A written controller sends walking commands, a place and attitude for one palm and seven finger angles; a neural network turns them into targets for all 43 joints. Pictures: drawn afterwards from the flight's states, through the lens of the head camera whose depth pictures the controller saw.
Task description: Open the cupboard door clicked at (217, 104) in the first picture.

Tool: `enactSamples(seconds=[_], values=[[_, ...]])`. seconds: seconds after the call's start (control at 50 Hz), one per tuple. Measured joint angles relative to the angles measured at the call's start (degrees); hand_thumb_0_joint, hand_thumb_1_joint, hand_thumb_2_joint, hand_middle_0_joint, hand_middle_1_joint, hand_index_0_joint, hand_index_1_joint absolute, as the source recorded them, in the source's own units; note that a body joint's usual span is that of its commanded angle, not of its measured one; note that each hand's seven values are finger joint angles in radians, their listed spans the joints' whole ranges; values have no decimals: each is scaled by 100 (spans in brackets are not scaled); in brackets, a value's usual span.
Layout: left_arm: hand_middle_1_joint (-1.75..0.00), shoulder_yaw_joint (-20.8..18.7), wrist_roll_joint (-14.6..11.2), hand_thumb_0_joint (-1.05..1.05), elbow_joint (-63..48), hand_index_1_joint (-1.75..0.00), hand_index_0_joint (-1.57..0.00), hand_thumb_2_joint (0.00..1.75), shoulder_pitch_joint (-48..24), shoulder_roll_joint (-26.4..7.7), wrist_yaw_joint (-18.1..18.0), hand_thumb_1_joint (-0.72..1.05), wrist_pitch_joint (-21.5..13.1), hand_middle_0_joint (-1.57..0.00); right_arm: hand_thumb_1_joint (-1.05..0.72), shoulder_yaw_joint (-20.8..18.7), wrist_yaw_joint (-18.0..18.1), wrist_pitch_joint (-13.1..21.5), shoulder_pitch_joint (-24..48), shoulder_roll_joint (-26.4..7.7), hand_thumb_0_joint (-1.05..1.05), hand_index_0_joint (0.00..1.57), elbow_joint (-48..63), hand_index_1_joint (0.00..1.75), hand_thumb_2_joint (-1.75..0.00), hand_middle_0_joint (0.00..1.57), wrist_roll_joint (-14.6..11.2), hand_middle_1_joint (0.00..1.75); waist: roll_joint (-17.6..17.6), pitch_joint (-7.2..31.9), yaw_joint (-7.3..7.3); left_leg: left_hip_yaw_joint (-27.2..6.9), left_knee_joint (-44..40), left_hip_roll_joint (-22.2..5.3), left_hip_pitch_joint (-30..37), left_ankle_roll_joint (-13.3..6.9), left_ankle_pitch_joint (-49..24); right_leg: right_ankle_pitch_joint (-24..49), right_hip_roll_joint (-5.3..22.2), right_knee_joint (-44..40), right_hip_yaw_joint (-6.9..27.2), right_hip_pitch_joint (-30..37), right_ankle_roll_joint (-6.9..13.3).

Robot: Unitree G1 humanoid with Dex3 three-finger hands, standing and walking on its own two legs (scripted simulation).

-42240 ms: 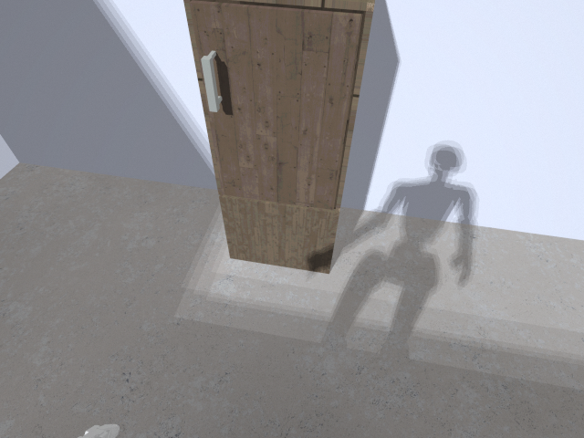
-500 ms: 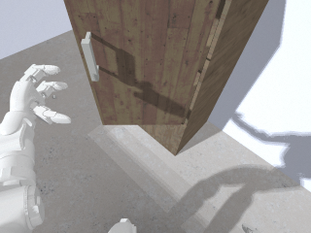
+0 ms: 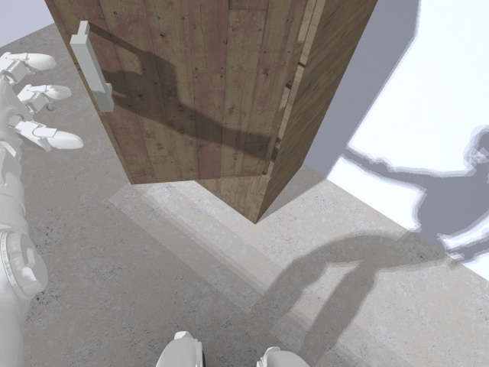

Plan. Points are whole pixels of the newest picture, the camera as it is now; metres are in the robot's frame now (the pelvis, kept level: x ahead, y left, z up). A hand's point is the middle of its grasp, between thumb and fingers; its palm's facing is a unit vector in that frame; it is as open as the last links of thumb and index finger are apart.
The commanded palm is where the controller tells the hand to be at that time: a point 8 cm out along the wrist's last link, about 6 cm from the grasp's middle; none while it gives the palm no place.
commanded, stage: move the hooked fingers beside the handle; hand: left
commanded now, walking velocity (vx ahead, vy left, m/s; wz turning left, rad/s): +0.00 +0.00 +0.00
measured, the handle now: (96, 69) +0.58 +0.22 +0.11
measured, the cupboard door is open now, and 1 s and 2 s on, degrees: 45 45 45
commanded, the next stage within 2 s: slide the fingers in behind the handle in 1.00 s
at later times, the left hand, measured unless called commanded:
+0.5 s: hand (53, 92) +0.53 +0.28 +0.10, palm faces +0.07 -1.00 +0.02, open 14.0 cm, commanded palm +0.51 +0.32 +0.11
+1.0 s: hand (53, 100) +0.52 +0.28 +0.10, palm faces +0.09 -1.00 +0.02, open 14.0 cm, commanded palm +0.51 +0.31 +0.10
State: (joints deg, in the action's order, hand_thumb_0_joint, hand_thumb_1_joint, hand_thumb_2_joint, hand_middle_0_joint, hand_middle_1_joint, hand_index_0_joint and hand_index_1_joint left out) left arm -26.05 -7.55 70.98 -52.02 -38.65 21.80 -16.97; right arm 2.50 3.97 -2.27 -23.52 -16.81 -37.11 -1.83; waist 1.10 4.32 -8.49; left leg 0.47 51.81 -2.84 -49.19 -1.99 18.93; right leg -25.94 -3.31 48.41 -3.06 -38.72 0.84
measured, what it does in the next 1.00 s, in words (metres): stands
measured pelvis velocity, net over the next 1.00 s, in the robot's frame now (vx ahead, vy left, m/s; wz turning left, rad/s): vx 0.01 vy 0.01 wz -0.01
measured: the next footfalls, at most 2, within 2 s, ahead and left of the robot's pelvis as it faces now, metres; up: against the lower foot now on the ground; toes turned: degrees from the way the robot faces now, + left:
none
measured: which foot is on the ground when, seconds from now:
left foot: down 0.00-1.00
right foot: down 0.00-1.00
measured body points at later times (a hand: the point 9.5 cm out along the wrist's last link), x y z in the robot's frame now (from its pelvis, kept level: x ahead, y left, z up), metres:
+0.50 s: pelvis +0.02 +0.01 +0.00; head +0.15 +0.04 +0.43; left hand +0.52 +0.33 +0.10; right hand -0.02 -0.27 -0.10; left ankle +0.06 +0.10 -0.69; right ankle -0.03 -0.12 -0.69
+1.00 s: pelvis +0.01 +0.01 -0.01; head +0.13 +0.05 +0.42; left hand +0.51 +0.33 +0.10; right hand +0.02 -0.26 -0.10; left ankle +0.06 +0.10 -0.69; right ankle -0.03 -0.12 -0.69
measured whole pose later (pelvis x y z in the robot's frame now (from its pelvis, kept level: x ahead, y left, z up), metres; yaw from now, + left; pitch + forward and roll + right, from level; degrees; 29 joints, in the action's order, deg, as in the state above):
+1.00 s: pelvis +0.01 +0.01 -0.01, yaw -1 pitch +20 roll -5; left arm -26.9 -5.1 72.4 -57.1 -40.9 20.4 -16.8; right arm 3.1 2.7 -4.8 -22.4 -16.3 -34.5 -0.6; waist 0.8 4.8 -10.1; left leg -0.3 55.8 -3.0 -55.1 -2.7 21.0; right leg -27.0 -3.6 50.2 -3.6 -43.4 0.1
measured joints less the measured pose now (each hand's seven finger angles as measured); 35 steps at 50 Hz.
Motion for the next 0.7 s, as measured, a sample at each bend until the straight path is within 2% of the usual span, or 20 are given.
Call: enactSamples(seconds=[0.22, 0.3, 0.54, 0.7], values=[[-120, -228, 227, -1, 421, -120, -30, 30, -651, -639, 81, -50, 59, -30, -90, 53, 15, -131, -133, -26, 1, 20, 63, 30, -90, 20, 35, 30, -16, 0, -244, -46, 220, -99, -466, 26, 93, -37, -102, 125, -23, -429, 25], [-120, -206, 270, -1, 484, -120, -30, 30, -781, -784, 132, -50, 165, -30, -90, 60, 4, -179, -194, -23, 1, 20, 115, 30, -90, 20, 54, 30, -2, 5, -290, -52, 266, -113, -584, 19, 131, -48, -117, 125, -23, -527, 17], [-120, -464, 167, -2, -118, -120, -30, 30, -117, -378, 120, -50, 123, -30, -90, 16, -151, -351, -254, 91, 1, 20, 193, 30, -90, 21, 100, 30, 0, 141, -159, 49, 211, -115, -404, -31, 262, -88, -108, -28, 87, -335, -38], [-120, -253, 157, -1, -79, -120, -30, 30, -83, -355, 86, -50, 120, -30, -90, 17, -164, -367, -69, 102, 1, 20, 277, 30, -90, 21, 85, 30, 1, 141, -99, 1, 253, -69, -343, -54, 290, -116, -75, -32, 35, -227, -60]])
